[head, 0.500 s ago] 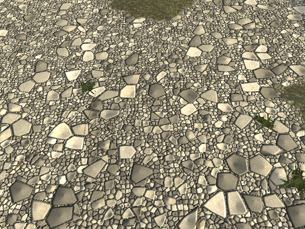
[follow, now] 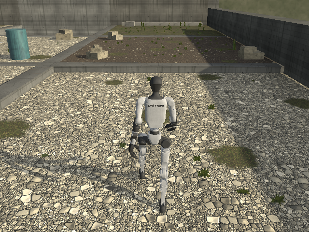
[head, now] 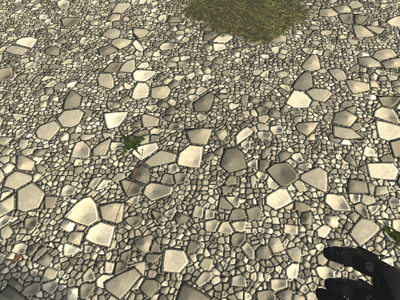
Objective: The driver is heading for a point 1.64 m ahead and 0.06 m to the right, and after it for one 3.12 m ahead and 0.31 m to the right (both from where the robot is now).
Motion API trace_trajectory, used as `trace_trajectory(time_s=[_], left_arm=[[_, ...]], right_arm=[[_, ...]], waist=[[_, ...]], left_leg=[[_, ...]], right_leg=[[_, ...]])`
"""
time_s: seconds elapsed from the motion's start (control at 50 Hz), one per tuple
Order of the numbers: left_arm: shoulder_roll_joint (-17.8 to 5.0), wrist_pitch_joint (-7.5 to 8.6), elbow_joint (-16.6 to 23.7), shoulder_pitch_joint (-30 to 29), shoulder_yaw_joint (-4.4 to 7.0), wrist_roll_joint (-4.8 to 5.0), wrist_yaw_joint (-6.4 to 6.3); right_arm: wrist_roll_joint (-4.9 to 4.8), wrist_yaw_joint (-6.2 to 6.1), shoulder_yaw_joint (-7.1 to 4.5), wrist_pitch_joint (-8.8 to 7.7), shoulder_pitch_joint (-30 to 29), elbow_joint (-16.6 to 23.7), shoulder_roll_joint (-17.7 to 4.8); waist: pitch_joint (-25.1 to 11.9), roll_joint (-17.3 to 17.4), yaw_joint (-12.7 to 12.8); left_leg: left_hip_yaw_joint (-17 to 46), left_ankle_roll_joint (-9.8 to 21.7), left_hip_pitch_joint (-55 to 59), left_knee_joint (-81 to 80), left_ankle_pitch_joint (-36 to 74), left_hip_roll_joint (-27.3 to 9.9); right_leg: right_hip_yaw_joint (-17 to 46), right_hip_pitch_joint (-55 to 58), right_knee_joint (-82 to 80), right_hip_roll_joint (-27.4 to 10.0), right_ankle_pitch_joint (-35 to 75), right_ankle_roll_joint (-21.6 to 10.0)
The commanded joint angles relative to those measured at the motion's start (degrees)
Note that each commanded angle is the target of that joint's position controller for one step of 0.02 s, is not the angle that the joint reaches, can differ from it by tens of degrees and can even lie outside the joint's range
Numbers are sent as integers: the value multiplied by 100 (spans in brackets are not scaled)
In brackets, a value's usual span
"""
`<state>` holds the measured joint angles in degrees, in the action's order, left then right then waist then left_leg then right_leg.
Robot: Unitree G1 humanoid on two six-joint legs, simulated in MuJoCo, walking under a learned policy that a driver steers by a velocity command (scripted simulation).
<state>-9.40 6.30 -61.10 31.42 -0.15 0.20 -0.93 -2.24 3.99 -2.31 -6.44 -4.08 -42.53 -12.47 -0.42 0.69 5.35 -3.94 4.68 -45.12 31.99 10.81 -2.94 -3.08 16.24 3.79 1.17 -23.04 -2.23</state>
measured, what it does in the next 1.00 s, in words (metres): walks ahead: left foot, then right foot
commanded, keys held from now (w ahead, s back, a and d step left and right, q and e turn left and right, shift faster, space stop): w+shift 1.00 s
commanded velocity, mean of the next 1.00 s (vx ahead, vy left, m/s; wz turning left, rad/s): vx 0.99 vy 0.00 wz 0.00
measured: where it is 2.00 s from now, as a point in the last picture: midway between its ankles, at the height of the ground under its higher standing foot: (246, 53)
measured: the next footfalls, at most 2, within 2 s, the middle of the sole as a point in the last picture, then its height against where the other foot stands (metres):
left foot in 0.08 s outside the picture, level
right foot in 0.56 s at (274, 217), level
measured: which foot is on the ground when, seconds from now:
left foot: up 0.00-0.06, down 0.08-0.56, up 0.58-1.00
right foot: down 0.00-0.10, up 0.12-0.54, down 0.56-1.00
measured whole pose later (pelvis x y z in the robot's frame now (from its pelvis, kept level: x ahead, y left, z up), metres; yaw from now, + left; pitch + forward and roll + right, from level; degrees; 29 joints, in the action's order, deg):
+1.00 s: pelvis +0.96 -0.04 +0.00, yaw +0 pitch +2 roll -1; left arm -12.8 6.3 -54.6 28.9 1.0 0.8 0.0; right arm -1.5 3.3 -0.4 -6.7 -1.8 -40.0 -13.4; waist 0.5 0.8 5.6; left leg -1.6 3.5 -41.7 29.3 11.8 -3.9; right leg -1.1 14.4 6.8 2.8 -22.7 -2.4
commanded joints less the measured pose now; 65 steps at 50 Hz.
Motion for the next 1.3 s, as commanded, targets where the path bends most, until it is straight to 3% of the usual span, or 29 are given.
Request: trace_trajectory(time_s=[0.02,0.08,0.1,0.12,0.14,0.18,0.22,0.3,0.46,0.5,0.54,0.56,0.58,0.6,0.62,0.66,0.74,0.84,0.96,1.02,1.06,1.08,1.1,1.12,1.14,1.16,1.18,1.24,1.3], left_arm=[[-1245,-51,167,248,268,-106,-79],[-1422,-219,404,-494,325,-278,-69],[-142,-48,603,417,18,-186,130],[-540,269,530,42,69,140,212],[-1112,360,957,-1020,253,434,193],[-883,388,1245,-1762,209,315,154],[-593,142,1204,-1251,200,208,180],[-632,-74,1619,-1974,124,34,46],[-804,125,2248,-3912,125,151,348],[-1087,128,2282,-3582,252,166,408],[-1604,24,1941,-1867,504,282,337],[-1897,-66,1591,-492,591,220,255],[-2542,-30,1406,2,754,26,303],[-1939,11,1313,211,644,15,333],[-1493,35,1275,-221,529,18,308],[-1214,102,1342,-1093,442,-110,363],[-802,159,1233,-1578,297,-31,395],[-1069,175,1085,-981,321,-3,184],[-1287,50,808,-95,313,98,51],[-1601,-120,791,-139,401,-76,9],[-1709,-285,837,-589,423,-251,-4],[-1299,-255,1062,-603,297,-321,-23],[-223,-39,1009,460,30,0,145],[-1052,161,1051,-105,193,263,164],[-1278,230,1390,-1091,249,447,163],[-1101,273,1605,-1630,183,357,141],[-1025,251,1658,-1799,219,219,130],[-756,-12,1600,-1410,194,143,165],[-775,-94,1897,-2151,138,22,99]], right_arm=[[-61,100,-110,-127,-840,742,-511],[-73,-150,-436,97,2538,-74,-1334],[170,-146,-542,12,3277,-280,-1827],[205,-195,-441,16,3641,-541,-1258],[217,-233,-343,-3,3175,-628,-905],[328,-151,-168,-98,2289,-625,-441],[378,-112,-51,-117,1749,-644,-165],[203,-209,-84,-143,1824,-745,-565],[70,-450,-148,-63,3202,-1010,-1001],[183,-464,-206,94,3230,-1012,-1204],[403,-459,-243,279,2990,-993,-1361],[435,-483,-141,295,2816,-818,-1117],[288,-330,150,94,3957,-692,123],[3,-313,110,-120,3781,-842,-317],[-208,-335,-20,-204,2818,-542,-792],[-8,-398,16,-263,1786,-210,-684],[63,-355,26,96,2130,-208,-380],[207,-348,57,54,695,244,-512],[51,-50,92,-122,-501,714,-481],[-3,-20,-78,-113,-44,795,-877],[-75,-175,-304,39,2058,323,-1345],[40,-292,-376,140,3350,-27,-1777],[103,-186,-419,43,3468,-126,-1857],[172,-203,-301,41,3392,-247,-1210],[243,-227,-227,19,3072,-243,-918],[302,-178,-214,-45,2733,-294,-895],[366,-144,-169,-117,2377,-297,-736],[285,-107,-51,-130,1990,-380,-408],[201,-206,-107,-150,2222,-501,-743]], waist=[[562,-956,-471],[-1292,-1393,-2216],[-2583,748,-1426],[-3148,1056,-1692],[-1727,1178,-1647],[-509,-347,-1035],[-70,-38,-323],[841,168,-191],[1010,-7,-882],[609,320,-571],[-489,830,438],[-1354,634,1004],[-2452,-1744,141],[-2861,-1850,398],[-1667,-1506,388],[-547,-39,-4],[107,-380,-794],[776,-148,-408],[1047,-184,-108],[366,-723,-601],[-774,-1098,-1815],[-1790,-323,-2036],[-2893,2234,-1191],[-2494,1579,-1475],[-1401,1024,-1464],[-741,-120,-1227],[-418,-349,-911],[57,27,-308],[695,-8,-386]], left_leg=[[-465,213,803,-245,-751,624],[342,740,5192,290,-1638,184],[3859,1992,8206,138,-4365,-1622],[5504,1803,8311,-1274,-5721,-1765],[4566,1395,7427,-1631,-5082,-1510],[3166,1197,5029,-1940,-3490,-1173],[2398,1109,3485,-2177,-3411,-850],[1456,1040,2131,-2810,-2917,-659],[500,604,4167,-2926,-1177,-751],[509,448,5259,-2143,1141,-1030],[303,260,5461,-4,3539,-997],[276,144,3907,2004,2582,-835],[658,-209,1276,4628,-1921,429],[1409,5,626,5217,-3611,565],[1262,177,8,5399,-3420,217],[1098,229,293,4744,-2834,-213],[1035,100,740,3882,-2507,-747],[537,-271,208,1747,-428,-659],[186,-135,668,-388,389,-76],[-149,101,1296,-319,-697,506],[-117,399,3559,-53,-1158,535],[1399,522,5920,634,-2163,-597],[4924,1760,7812,-758,-4913,-1831],[5504,1374,7600,-1659,-5605,-1574],[4367,1147,6754,-1604,-4793,-1455],[3718,1036,5614,-1773,-3768,-1257],[3147,1022,4742,-1823,-3178,-1050],[2319,1052,3410,-2232,-2943,-750],[1843,1053,2939,-2658,-2535,-739]], right_leg=[[96,-227,909,-1518,7228,-459],[126,-1875,4919,-1531,8075,-405],[658,-5072,7775,-219,2598,-96],[1560,-5628,8303,128,-108,-368],[1298,-6246,8426,-254,32,-549],[1099,-5932,7879,-665,525,-566],[1094,-5365,7544,-1018,710,-460],[759,-5882,6343,-1335,1429,23],[183,-5170,2499,-631,3703,38],[27,-4966,2473,-286,2897,-143],[-190,-3272,2879,67,2003,-470],[555,-1055,3490,-562,1560,-606],[4052,1234,2557,-2022,-1431,-1713],[5667,1561,1261,-2115,-2574,-1596],[4787,861,1149,-1985,-1983,-1230],[3219,-1249,1120,-1562,-51,-1031],[2039,-2970,579,-1194,382,-1099],[957,-3117,84,-875,1808,-963],[445,-1617,-68,-1160,2859,-774],[384,-389,1100,-1421,6438,-609],[183,-821,3671,-1371,7965,-414],[290,-2687,5793,-1025,5838,-399],[913,-4940,8134,363,132,-54],[1382,-5594,8312,26,-2,-355],[1227,-5922,8334,-219,71,-449],[1138,-5808,7913,-420,270,-477],[1115,-5585,7429,-648,520,-463],[1026,-5227,6881,-1031,656,-325],[841,-5935,5923,-1267,1426,-16]])
Keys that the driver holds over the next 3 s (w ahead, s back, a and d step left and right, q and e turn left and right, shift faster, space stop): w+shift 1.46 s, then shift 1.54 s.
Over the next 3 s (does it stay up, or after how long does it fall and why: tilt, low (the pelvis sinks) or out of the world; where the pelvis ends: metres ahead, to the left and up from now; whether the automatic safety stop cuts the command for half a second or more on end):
stays up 1.77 -0.02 0.02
